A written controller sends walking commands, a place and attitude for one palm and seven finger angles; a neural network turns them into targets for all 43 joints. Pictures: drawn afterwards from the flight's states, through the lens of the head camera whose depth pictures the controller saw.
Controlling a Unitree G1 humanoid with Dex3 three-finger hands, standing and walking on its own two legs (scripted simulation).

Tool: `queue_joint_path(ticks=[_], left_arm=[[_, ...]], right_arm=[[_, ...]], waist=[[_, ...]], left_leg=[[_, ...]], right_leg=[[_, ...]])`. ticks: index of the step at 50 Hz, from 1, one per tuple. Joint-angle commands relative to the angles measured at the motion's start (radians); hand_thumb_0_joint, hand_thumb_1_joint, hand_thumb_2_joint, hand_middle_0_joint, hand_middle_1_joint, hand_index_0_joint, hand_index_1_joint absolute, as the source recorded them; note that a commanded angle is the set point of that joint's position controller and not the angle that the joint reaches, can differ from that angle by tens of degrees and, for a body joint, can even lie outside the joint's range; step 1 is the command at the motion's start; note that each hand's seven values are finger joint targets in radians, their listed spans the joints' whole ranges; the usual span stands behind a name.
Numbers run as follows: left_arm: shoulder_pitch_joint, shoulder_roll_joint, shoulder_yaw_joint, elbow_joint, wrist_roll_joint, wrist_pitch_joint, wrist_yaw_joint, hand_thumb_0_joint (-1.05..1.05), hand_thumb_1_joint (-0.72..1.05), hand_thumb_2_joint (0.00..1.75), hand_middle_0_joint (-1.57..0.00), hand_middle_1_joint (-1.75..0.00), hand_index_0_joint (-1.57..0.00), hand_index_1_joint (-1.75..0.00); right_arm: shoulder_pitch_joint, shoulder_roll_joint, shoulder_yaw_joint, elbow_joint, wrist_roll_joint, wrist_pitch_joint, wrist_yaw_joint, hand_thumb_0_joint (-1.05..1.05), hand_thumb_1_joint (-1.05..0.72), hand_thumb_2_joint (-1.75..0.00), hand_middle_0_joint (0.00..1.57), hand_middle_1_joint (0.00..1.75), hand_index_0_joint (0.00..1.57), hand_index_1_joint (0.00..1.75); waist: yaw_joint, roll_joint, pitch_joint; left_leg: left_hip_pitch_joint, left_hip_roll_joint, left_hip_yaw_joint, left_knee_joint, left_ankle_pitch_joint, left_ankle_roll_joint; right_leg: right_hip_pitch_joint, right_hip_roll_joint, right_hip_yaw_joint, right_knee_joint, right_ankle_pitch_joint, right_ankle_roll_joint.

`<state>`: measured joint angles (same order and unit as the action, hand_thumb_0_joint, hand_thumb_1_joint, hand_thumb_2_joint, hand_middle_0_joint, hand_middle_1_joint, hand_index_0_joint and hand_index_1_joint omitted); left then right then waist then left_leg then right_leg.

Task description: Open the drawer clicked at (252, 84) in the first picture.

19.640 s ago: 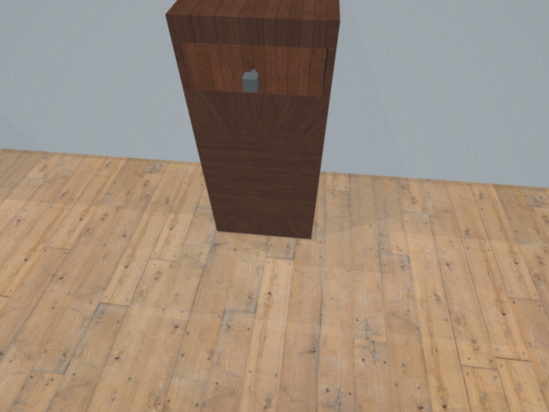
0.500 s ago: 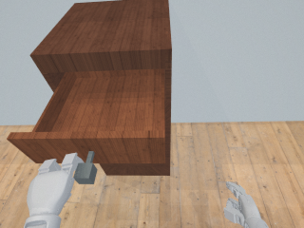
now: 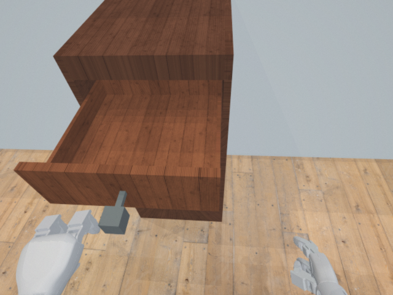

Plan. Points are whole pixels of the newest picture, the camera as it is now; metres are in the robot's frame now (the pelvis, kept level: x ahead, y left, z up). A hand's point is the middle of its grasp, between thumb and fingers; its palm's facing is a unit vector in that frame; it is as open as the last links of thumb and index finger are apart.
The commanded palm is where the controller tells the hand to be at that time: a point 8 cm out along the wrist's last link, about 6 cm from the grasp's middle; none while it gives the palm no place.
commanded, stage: pull the drawer open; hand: left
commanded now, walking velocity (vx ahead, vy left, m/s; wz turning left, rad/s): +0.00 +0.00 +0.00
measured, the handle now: (117, 210) +0.25 +0.20 +0.06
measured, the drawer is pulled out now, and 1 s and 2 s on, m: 0.29 0.29 0.29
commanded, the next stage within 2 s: open the thumb to release the handle in 0.12 s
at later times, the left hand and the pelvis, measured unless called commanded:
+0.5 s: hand (70, 256) +0.16 +0.26 +0.04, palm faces -0.02 -0.11 -0.99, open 7.3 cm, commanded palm +0.13 +0.26 +0.10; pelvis -0.01 +0.00 +0.01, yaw +0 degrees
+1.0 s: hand (82, 252) +0.17 +0.24 +0.03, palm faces +0.02 -0.08 -1.00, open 13.7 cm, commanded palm +0.15 +0.24 +0.10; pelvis +0.00 +0.00 +0.00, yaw +0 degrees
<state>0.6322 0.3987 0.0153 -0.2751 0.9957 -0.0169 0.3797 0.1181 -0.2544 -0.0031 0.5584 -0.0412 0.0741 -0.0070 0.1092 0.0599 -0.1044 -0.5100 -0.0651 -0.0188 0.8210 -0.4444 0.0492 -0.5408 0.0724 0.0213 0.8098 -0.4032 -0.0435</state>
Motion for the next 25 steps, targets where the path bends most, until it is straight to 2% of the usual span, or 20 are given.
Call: queue_joint_path(ticks=[1,2,3,5,7,9,10,11,12,13,14,16,17,19,20,21,22,23,25], left_arm=[[-0.054,0.141,0.088,-0.181,0.008,-0.014,0.046,0.00,0.90,0.90,-0.40,-1.35,-0.40,-1.35],[-0.084,0.139,0.079,-0.190,0.014,-0.008,0.046,0.00,0.90,0.90,-0.40,-1.35,-0.40,-1.35],[-0.057,0.166,0.113,-0.166,0.015,0.007,0.050,0.00,0.90,0.90,-0.40,-1.35,-0.40,-1.35],[-0.061,0.156,0.103,-0.154,0.017,0.027,0.048,0.00,0.90,0.90,-0.40,-1.35,-0.40,-1.35],[-0.094,0.153,0.099,-0.142,0.009,0.046,0.041,0.00,0.90,0.90,-0.40,-1.35,-0.40,-1.35],[-0.104,0.150,0.096,-0.139,-0.005,0.057,0.030,0.00,0.90,0.90,-0.40,-1.35,-0.40,-1.35],[-0.101,0.139,0.079,-0.147,-0.011,0.060,0.022,0.00,0.90,0.90,-0.40,-1.35,-0.40,-1.35],[-0.157,0.322,0.259,-0.069,-0.004,0.055,0.030,0.00,0.90,0.90,-0.40,-1.35,-0.40,-1.35],[-0.182,0.277,0.213,-0.064,0.003,0.056,0.023,0.00,0.83,0.87,-0.40,-1.34,-0.40,-1.34],[-0.197,0.303,0.237,-0.054,0.006,0.054,0.023,0.00,0.76,0.84,-0.39,-1.34,-0.39,-1.34],[-0.195,0.234,0.180,-0.062,-0.002,0.047,0.015,0.00,0.69,0.81,-0.38,-1.33,-0.38,-1.33],[-0.185,0.170,0.128,-0.049,-0.035,0.030,-0.007,0.00,0.55,0.75,-0.38,-1.31,-0.38,-1.31],[-0.179,0.150,0.107,-0.056,-0.056,0.020,-0.020,0.00,0.48,0.72,-0.37,-1.30,-0.37,-1.30],[-0.159,0.155,0.105,-0.057,-0.074,0.003,-0.044,0.00,0.34,0.66,-0.36,-1.29,-0.36,-1.29],[-0.134,0.155,0.101,-0.065,-0.071,-0.003,-0.051,0.00,0.27,0.63,-0.35,-1.28,-0.35,-1.28],[-0.171,0.147,0.077,-0.082,-0.056,-0.012,-0.054,0.00,0.20,0.60,-0.35,-1.27,-0.35,-1.27],[-0.177,0.151,0.076,-0.091,-0.039,-0.019,-0.052,0.00,0.13,0.57,-0.35,-1.27,-0.35,-1.27],[-0.198,0.168,0.088,-0.097,-0.027,-0.026,-0.046,0.00,0.06,0.54,-0.34,-1.26,-0.34,-1.26],[-0.174,0.222,0.147,-0.114,0.006,-0.041,-0.018,0.00,-0.08,0.48,-0.33,-1.24,-0.33,-1.24]], right_arm=[[-0.142,-0.082,-0.032,-0.167,0.003,-0.050,-0.011,0.00,-0.90,-0.90,0.20,0.30,0.20,0.30],[-0.148,-0.082,-0.032,-0.164,0.003,-0.049,-0.011,0.00,-0.90,-0.90,0.20,0.30,0.20,0.30],[-0.156,-0.082,-0.029,-0.170,0.008,-0.049,-0.012,0.00,-0.90,-0.90,0.20,0.30,0.20,0.30],[-0.163,-0.074,-0.025,-0.168,0.016,-0.045,-0.012,0.00,-0.90,-0.90,0.20,0.30,0.20,0.30],[-0.169,-0.075,-0.024,-0.164,0.020,-0.044,-0.016,0.00,-0.90,-0.90,0.20,0.30,0.20,0.30],[-0.168,-0.074,-0.022,-0.164,0.023,-0.047,-0.019,0.00,-0.90,-0.90,0.20,0.30,0.20,0.30],[-0.175,-0.075,-0.023,-0.166,0.026,-0.048,-0.020,0.00,-0.90,-0.90,0.20,0.30,0.20,0.30],[-0.164,-0.082,-0.020,-0.137,0.030,-0.036,-0.041,0.00,-0.90,-0.90,0.20,0.30,0.20,0.30],[-0.186,-0.079,-0.012,-0.142,0.023,-0.032,-0.049,0.00,-0.90,-0.90,0.20,0.30,0.20,0.30],[-0.181,-0.078,-0.014,-0.140,0.024,-0.031,-0.054,0.00,-0.90,-0.90,0.20,0.30,0.20,0.30],[-0.184,-0.072,-0.013,-0.149,0.027,-0.039,-0.052,0.00,-0.90,-0.90,0.20,0.30,0.20,0.30],[-0.168,-0.073,-0.025,-0.136,0.035,-0.056,-0.052,0.00,-0.90,-0.90,0.20,0.30,0.20,0.30],[-0.160,-0.078,-0.029,-0.135,0.035,-0.065,-0.052,0.00,-0.90,-0.90,0.20,0.30,0.20,0.30],[-0.156,-0.084,-0.030,-0.130,0.032,-0.074,-0.053,0.00,-0.90,-0.90,0.20,0.30,0.20,0.30],[-0.160,-0.087,-0.031,-0.131,0.029,-0.075,-0.051,0.00,-0.90,-0.90,0.20,0.30,0.20,0.30],[-0.156,-0.089,-0.028,-0.130,0.023,-0.075,-0.047,0.00,-0.90,-0.90,0.20,0.30,0.20,0.30],[-0.157,-0.088,-0.029,-0.132,0.020,-0.076,-0.044,0.00,-0.90,-0.90,0.20,0.30,0.20,0.30],[-0.155,-0.090,-0.027,-0.131,0.015,-0.077,-0.043,0.00,-0.90,-0.90,0.20,0.30,0.20,0.30],[-0.146,-0.088,-0.029,-0.131,0.007,-0.074,-0.042,0.00,-0.90,-0.90,0.20,0.30,0.20,0.30]], waist=[[-0.022,-0.040,-0.118],[-0.023,-0.018,-0.125],[-0.012,-0.033,-0.122],[-0.005,-0.014,-0.101],[-0.014,-0.032,-0.082],[-0.014,-0.050,-0.095],[-0.015,-0.033,-0.081],[-0.002,-0.064,-0.060],[0.001,-0.042,-0.059],[-0.004,-0.047,-0.067],[-0.006,-0.029,-0.060],[-0.021,-0.012,-0.069],[-0.028,-0.029,-0.077],[-0.035,-0.070,-0.094],[-0.027,-0.065,-0.086],[-0.039,-0.068,-0.077],[-0.030,-0.049,-0.070],[-0.033,-0.039,-0.073],[-0.007,-0.021,-0.113]], left_leg=[[0.089,0.029,-0.033,-0.106,0.241,-0.026],[0.093,0.029,-0.031,-0.111,0.230,-0.028],[0.080,0.032,-0.032,-0.114,0.224,-0.029],[0.066,0.032,-0.031,-0.131,0.209,-0.030],[0.059,0.032,-0.033,-0.143,0.190,-0.027],[0.062,0.033,-0.031,-0.148,0.186,-0.022],[0.067,0.035,-0.033,-0.156,0.178,-0.023],[0.040,0.033,-0.034,-0.170,0.150,-0.021],[0.045,0.023,-0.029,-0.172,0.132,-0.018],[0.053,0.025,-0.031,-0.174,0.133,-0.020],[0.062,0.024,-0.028,-0.177,0.131,-0.019],[0.091,0.027,-0.030,-0.177,0.161,-0.019],[0.100,0.031,-0.033,-0.179,0.174,-0.019],[0.106,0.032,-0.035,-0.172,0.199,-0.016],[0.102,0.030,-0.034,-0.174,0.203,-0.016],[0.101,0.030,-0.036,-0.172,0.207,-0.017],[0.103,0.033,-0.038,-0.175,0.210,-0.020],[0.104,0.033,-0.036,-0.171,0.208,-0.022],[0.111,0.030,-0.033,-0.162,0.230,-0.024]], right_leg=[[0.025,-0.027,0.043,-0.133,0.159,-0.010],[0.023,-0.028,0.045,-0.133,0.148,-0.012],[0.040,-0.025,0.045,-0.132,0.143,-0.014],[0.055,-0.025,0.039,-0.133,0.131,-0.017],[0.062,-0.025,0.039,-0.141,0.123,-0.015],[0.081,-0.029,0.042,-0.150,0.123,-0.010],[0.078,-0.028,0.041,-0.155,0.110,-0.011],[0.100,-0.025,0.055,-0.169,0.093,-0.010],[0.105,-0.029,0.062,-0.181,0.081,-0.009],[0.108,-0.028,0.073,-0.187,0.078,-0.011],[0.102,-0.034,0.059,-0.187,0.074,-0.010],[0.097,-0.029,0.044,-0.189,0.104,-0.008],[0.103,-0.032,0.034,-0.188,0.122,-0.003],[0.111,-0.033,0.038,-0.193,0.150,0.002],[0.115,-0.035,0.046,-0.198,0.156,0.000],[0.095,-0.036,0.038,-0.193,0.152,0.000],[0.084,-0.035,0.033,-0.190,0.141,-0.003],[0.079,-0.034,0.034,-0.190,0.137,-0.005],[0.091,-0.032,0.043,-0.178,0.156,-0.012]])
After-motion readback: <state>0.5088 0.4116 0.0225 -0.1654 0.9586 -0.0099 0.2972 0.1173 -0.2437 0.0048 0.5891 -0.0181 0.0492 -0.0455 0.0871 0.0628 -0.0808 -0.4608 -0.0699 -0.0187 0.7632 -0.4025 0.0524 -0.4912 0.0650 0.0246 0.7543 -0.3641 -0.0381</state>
